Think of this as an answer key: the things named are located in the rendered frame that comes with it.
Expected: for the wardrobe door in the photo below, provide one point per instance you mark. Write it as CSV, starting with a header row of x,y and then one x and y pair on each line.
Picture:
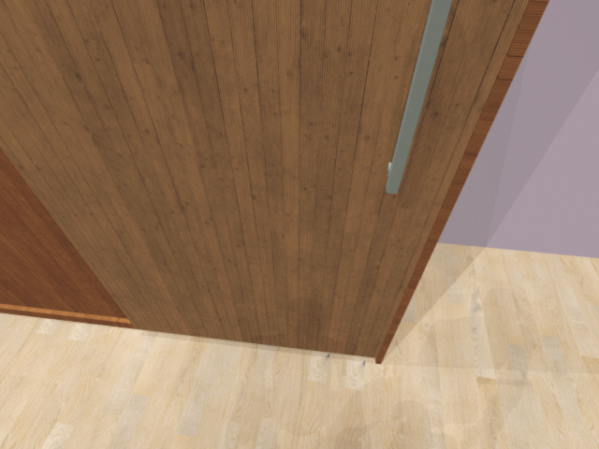
x,y
39,266
221,165

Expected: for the handle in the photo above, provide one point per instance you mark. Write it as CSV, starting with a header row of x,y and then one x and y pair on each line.
x,y
431,40

